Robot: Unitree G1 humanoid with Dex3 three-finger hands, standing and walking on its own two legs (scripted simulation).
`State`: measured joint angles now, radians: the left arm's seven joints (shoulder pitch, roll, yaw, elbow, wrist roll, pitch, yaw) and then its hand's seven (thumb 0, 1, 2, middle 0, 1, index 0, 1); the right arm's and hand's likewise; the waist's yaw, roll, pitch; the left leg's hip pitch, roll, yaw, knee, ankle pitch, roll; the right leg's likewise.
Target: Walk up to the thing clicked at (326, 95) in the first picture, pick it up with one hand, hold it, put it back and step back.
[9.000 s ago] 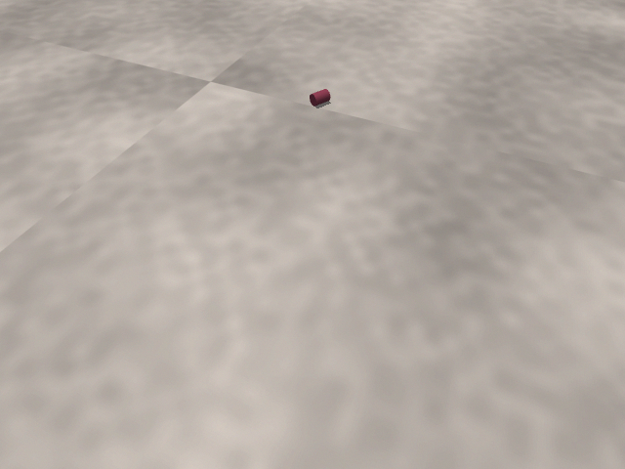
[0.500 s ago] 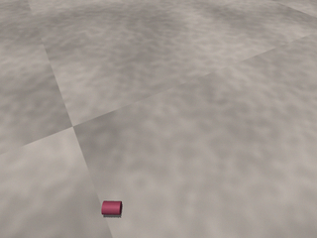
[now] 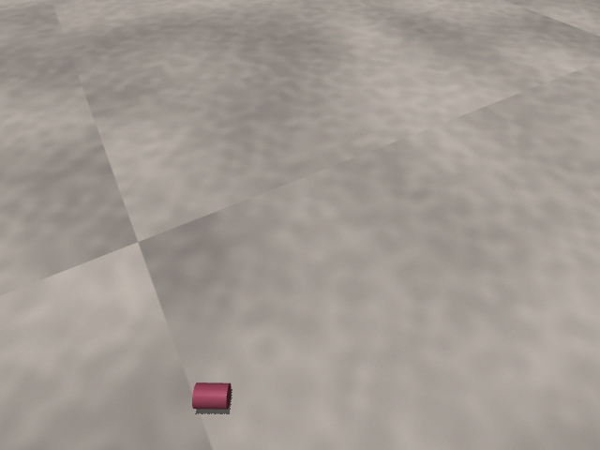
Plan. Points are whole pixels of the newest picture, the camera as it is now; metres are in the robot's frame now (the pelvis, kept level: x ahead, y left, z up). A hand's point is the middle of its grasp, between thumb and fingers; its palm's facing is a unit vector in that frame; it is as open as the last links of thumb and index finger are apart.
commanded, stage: stand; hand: left
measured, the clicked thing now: (212, 395) +0.40 +0.28 -0.75
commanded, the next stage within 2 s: walk up in 0.84 s
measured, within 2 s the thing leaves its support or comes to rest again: neither
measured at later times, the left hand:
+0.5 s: hand out of the picture +0.07 +0.25 -0.16, palm faces -0.02 -0.94 -0.34, open 7.4 cm
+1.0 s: hand out of the picture +0.06 +0.30 -0.15, palm faces +0.01 -0.90 -0.43, open 7.4 cm
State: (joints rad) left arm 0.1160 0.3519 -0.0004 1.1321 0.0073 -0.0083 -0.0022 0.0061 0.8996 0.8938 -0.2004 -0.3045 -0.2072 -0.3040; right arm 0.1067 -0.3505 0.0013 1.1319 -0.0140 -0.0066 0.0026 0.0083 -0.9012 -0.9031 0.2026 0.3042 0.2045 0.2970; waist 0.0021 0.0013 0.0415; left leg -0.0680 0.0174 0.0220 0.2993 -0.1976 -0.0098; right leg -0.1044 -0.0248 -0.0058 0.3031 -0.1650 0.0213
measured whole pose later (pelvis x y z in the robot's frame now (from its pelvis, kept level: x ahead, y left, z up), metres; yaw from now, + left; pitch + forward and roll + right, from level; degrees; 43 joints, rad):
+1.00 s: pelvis -0.02 +0.03 -0.01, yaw +1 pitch -1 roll -1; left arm 0.14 0.36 0.04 1.03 0.02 -0.03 0.05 0.00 0.90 0.89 -0.21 -0.31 -0.21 -0.30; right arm 0.11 -0.43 -0.08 0.97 -0.04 0.09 0.05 0.01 -0.90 -0.90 0.20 0.30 0.20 0.30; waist 0.01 0.04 0.11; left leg -0.33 -0.02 -0.07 0.88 -0.47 0.02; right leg -0.19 -0.05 0.00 0.41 -0.19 0.02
